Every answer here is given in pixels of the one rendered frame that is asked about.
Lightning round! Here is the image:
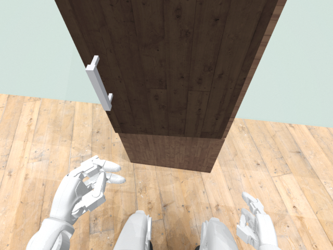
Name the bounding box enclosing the left robot thigh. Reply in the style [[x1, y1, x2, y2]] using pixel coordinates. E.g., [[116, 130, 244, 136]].
[[113, 213, 152, 250]]

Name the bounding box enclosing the right robot thigh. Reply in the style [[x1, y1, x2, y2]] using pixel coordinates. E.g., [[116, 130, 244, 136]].
[[200, 220, 239, 250]]

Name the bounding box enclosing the robot right hand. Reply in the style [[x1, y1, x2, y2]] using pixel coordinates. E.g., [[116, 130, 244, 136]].
[[236, 192, 278, 250]]

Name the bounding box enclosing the left robot forearm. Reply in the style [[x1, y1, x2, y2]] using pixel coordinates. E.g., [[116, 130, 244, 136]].
[[26, 217, 75, 250]]

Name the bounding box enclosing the handle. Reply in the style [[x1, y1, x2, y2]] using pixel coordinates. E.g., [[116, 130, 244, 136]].
[[85, 55, 113, 111]]

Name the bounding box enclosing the robot thigh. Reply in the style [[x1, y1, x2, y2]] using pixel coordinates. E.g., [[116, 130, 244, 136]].
[[200, 220, 239, 250], [113, 213, 152, 250]]

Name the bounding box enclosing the cupboard door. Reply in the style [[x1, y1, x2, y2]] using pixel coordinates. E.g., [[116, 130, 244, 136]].
[[55, 0, 278, 139]]

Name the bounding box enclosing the robot left hand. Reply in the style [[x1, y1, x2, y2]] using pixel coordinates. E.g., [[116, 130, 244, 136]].
[[49, 155, 126, 225]]

